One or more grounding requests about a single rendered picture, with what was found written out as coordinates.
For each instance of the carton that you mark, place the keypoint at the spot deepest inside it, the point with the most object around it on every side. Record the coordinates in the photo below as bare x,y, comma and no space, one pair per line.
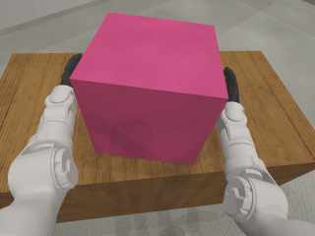
151,88

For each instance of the right robot hand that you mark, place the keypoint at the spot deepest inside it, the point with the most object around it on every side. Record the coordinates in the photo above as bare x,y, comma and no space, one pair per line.
231,85

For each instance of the right robot upper arm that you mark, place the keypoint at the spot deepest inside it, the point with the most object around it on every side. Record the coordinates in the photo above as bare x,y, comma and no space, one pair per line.
260,208

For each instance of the left robot upper arm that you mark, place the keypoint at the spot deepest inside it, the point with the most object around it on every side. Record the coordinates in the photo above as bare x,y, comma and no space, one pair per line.
39,182

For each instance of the left robot hand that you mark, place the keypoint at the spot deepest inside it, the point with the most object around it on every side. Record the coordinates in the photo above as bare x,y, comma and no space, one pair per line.
69,69

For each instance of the right robot forearm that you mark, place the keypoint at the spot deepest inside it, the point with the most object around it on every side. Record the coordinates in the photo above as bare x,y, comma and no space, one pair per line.
237,147

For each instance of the pedestal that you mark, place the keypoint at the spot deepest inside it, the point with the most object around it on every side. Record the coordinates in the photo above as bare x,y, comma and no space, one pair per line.
113,185

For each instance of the left robot forearm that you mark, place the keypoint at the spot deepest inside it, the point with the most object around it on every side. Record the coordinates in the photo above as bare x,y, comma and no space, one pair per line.
57,123

